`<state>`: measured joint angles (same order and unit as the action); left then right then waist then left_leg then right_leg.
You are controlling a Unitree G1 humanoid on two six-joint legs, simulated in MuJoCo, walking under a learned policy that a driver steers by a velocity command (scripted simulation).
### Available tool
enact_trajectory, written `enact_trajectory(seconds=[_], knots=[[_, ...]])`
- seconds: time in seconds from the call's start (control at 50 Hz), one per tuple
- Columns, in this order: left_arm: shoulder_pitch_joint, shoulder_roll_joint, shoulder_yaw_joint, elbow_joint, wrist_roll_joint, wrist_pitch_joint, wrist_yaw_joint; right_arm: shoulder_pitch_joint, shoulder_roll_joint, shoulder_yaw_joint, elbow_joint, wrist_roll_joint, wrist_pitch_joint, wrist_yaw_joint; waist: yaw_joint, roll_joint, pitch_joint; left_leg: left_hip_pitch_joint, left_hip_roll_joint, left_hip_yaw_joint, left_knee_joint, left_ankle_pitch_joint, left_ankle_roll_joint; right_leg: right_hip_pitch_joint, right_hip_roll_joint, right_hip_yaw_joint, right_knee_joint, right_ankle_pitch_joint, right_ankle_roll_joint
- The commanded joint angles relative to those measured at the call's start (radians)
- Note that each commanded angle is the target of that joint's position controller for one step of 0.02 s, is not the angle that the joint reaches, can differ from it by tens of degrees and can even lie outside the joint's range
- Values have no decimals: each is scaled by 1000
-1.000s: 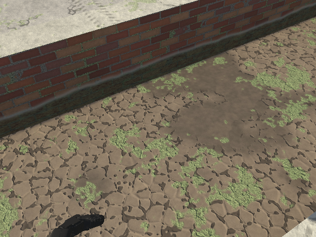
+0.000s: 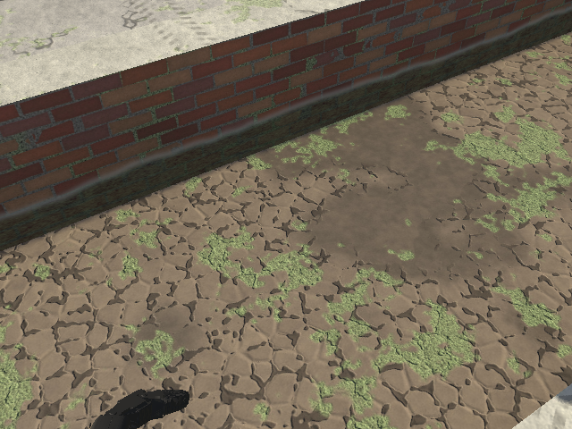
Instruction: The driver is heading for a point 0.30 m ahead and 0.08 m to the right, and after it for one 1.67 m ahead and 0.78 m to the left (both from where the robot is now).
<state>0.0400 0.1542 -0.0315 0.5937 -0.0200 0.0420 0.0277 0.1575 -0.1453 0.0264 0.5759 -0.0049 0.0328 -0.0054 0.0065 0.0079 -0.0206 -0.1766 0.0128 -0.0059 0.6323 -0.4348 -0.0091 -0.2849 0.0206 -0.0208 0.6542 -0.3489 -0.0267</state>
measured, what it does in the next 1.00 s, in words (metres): stands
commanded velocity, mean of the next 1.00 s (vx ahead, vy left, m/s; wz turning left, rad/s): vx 0.50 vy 0.00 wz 0.00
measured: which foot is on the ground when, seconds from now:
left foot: down 0.00-1.00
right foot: down 0.00-1.00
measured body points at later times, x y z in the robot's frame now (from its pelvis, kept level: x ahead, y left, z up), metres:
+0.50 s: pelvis +0.00 +0.00 +0.00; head -0.01 +0.00 +0.45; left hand +0.23 +0.20 -0.06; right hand +0.19 -0.20 -0.08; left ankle -0.06 +0.13 -0.72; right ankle +0.00 -0.10 -0.72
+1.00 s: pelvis +0.00 +0.00 +0.00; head -0.01 +0.00 +0.45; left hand +0.22 +0.20 -0.06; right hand +0.19 -0.20 -0.08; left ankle -0.06 +0.13 -0.72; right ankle +0.00 -0.10 -0.72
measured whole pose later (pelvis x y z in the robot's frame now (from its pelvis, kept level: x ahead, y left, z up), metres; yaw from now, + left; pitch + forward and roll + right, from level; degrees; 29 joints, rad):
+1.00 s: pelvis +0.00 +0.00 +0.00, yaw +0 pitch -1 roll +0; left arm 0.05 0.16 -0.03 0.59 -0.02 0.04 0.03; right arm 0.16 -0.15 0.03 0.58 0.00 0.03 0.00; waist 0.00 0.01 -0.03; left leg -0.18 0.01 -0.01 0.64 -0.44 -0.01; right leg -0.29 0.02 -0.02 0.66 -0.35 -0.03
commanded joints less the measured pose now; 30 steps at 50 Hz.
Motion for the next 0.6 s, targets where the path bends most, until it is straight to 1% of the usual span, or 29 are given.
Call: enact_trajectory(seconds=[0.02, 0.04, 0.06, 0.1, 0.12, 0.14, 0.16, 0.18, 0.2, 0.22, 0.24, 0.26, 0.28, 0.3, 0.32, 0.34, 0.36, 0.38, 0.42, 0.44, 0.46, 0.48, 0.5, 0.54, 0.56, 0.58, 0.6], knots=[[-132, 61, 20, -108, 7, -22, -5, -100, -79, -22, -107, -6, -10, -4, 13, 16, -69, 30, 34, -63, -53, 482, 31, -13, -49, 39, -71, 388, -30], [-77, 68, 19, -89, 0, -21, 5, -53, -64, -21, -87, 3, -18, -3, -3, -4, -146, 73, 13, -36, -59, 278, 27, 22, -46, 54, -113, 219, -24], [-113, 73, 19, -96, -3, -17, 6, -66, -51, -15, -89, 4, -21, 0, -10, -16, -75, 33, 7, -32, -69, 244, 27, -7, -48, 65, -130, 192, -23], [-124, 76, 19, -104, -3, -12, 8, -68, -53, -15, -84, 1, -25, 2, -8, -20, -48, 16, 5, -33, -72, 225, 28, -12, -50, 75, -140, 176, -28], [-157, 68, 19, -116, -4, -15, -2, -108, -70, -16, -106, -3, -14, -2, 7, 8, -3, -12, 24, -54, -63, 424, 26, -32, -52, 47, -83, 352, -30], [-127, 62, 19, -110, 7, -19, -5, -95, -80, -21, -104, -8, -10, -4, 13, 18, -59, 23, 33, -64, -52, 478, 29, -21, -49, 40, -70, 382, -31], [-71, 69, 19, -90, 3, -22, 5, -45, -67, -22, -83, 1, -20, -2, -3, 0, -151, 75, 16, -40, -59, 284, 29, 21, -44, 55, -111, 213, -26], [-108, 75, 20, -97, -1, -20, 6, -60, -55, -16, -87, 4, -23, 0, -9, -11, -80, 36, 10, -37, -70, 252, 29, -4, -45, 64, -126, 189, -24], [-119, 76, 20, -103, -2, -17, 8, -66, -52, -15, -84, 2, -25, 1, -8, -15, -61, 24, 9, -36, -73, 237, 30, -10, -47, 70, -133, 179, -27], [-158, 68, 20, -115, -3, -18, -2, -109, -71, -16, -106, -2, -15, -2, 7, 8, -11, -7, 26, -57, -63, 434, 29, -28, -51, 46, -78, 356, -30], [-127, 63, 20, -110, 6, -20, -4, -99, -80, -22, -106, -7, -10, -4, 14, 18, -59, 22, 31, -63, -51, 477, 30, -19, -49, 39, -70, 385, -30], [-73, 68, 18, -91, 2, -21, 5, -49, -65, -21, -84, 1, -19, -3, -3, -2, -144, 71, 14, -39, -57, 282, 28, 17, -45, 54, -110, 216, -25], [-108, 74, 19, -98, -1, -19, 7, -61, -53, -16, -87, 4, -23, 0, -9, -14, -80, 35, 8, -36, -68, 250, 28, -5, -46, 64, -125, 191, -24], [-119, 75, 19, -103, -2, -16, 8, -66, -51, -15, -85, 2, -25, 1, -8, -18, -62, 23, 7, -36, -71, 235, 29, -10, -48, 70, -132, 180, -27], [-157, 67, 19, -116, -3, -18, -2, -108, -70, -16, -106, -2, -15, -2, 7, 6, -12, -8, 24, -57, -62, 430, 28, -28, -51, 46, -78, 357, -30], [-127, 62, 19, -111, 6, -20, -4, -99, -80, -22, -106, -7, -10, -4, 13, 16, -60, 22, 30, -63, -49, 473, 29, -20, -50, 39, -69, 386, -30], [-72, 68, 18, -91, 2, -21, 5, -49, -65, -21, -84, 1, -19, -3, -3, -3, -145, 70, 13, -39, -56, 278, 28, 16, -45, 55, -110, 216, -26], [-108, 74, 19, -98, -1, -19, 7, -61, -53, -15, -87, 4, -23, 0, -10, -15, -80, 33, 7, -36, -66, 246, 28, -7, -47, 64, -126, 190, -25], [-120, 76, 19, -106, -2, -14, 8, -67, -54, -15, -83, 1, -26, 2, -8, -18, -47, 14, 5, -36, -69, 227, 30, -15, -50, 75, -136, 175, -29], [-153, 69, 19, -118, -4, -16, -1, -108, -71, -16, -106, -3, -15, -2, 8, 9, -2, -13, 23, -57, -60, 428, 27, -35, -51, 47, -79, 353, -30], [-124, 62, 19, -112, 7, -20, -4, -94, -81, -21, -103, -9, -11, -4, 13, 19, -59, 21, 32, -67, -49, 481, 30, -24, -49, 39, -66, 383, -32], [-68, 68, 18, -92, 3, -23, 5, -44, -68, -21, -82, 1, -21, -2, -2, 1, -151, 73, 15, -43, -56, 286, 30, 19, -43, 54, -107, 213, -26], [-105, 75, 19, -99, -1, -21, 7, -59, -55, -16, -86, 4, -24, 1, -9, -10, -81, 35, 9, -39, -67, 253, 29, -7, -45, 63, -122, 190, -24], [-118, 76, 19, -106, -2, -15, 8, -67, -55, -16, -82, 1, -27, 2, -7, -15, -47, 14, 5, -38, -69, 234, 31, -15, -48, 72, -132, 178, -29], [-151, 69, 19, -118, -4, -17, -1, -107, -72, -16, -105, -3, -16, -2, 8, 10, -2, -13, 24, -59, -60, 435, 28, -36, -50, 45, -75, 355, -30], [-122, 63, 19, -112, 7, -20, -4, -94, -82, -21, -102, -9, -11, -4, 14, 19, -58, 22, 33, -68, -48, 488, 31, -25, -48, 38, -63, 386, -31], [-66, 68, 18, -92, 3, -23, 5, -43, -69, -21, -81, 1, -21, -3, -2, 2, -152, 74, 15, -44, -54, 292, 30, 19, -43, 52, -104, 218, -26]])
Velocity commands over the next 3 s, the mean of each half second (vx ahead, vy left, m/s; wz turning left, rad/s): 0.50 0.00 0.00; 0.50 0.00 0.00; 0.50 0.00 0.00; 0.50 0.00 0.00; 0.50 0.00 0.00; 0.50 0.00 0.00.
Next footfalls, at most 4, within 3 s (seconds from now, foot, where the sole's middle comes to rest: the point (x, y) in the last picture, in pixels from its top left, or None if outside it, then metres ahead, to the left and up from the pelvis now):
none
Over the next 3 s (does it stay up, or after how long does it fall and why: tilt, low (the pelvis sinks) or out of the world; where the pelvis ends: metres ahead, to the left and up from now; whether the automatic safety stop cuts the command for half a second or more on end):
stays up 0.00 0.00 0.00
